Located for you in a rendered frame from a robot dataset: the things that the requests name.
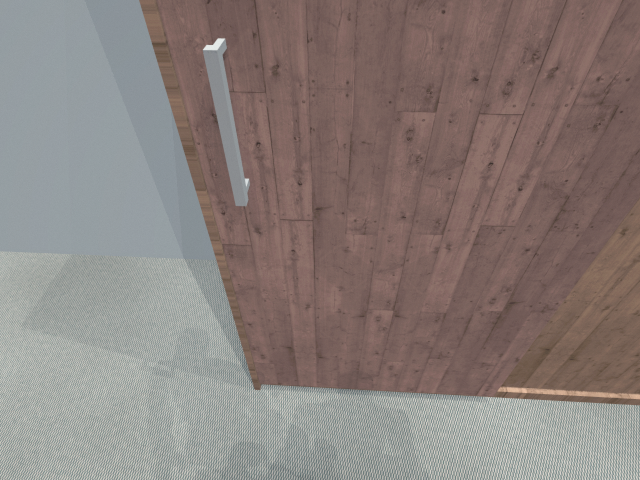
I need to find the wardrobe door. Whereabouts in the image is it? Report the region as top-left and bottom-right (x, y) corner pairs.
(156, 0), (640, 397)
(501, 198), (640, 394)

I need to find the handle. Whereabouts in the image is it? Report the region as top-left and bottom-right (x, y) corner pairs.
(203, 38), (250, 206)

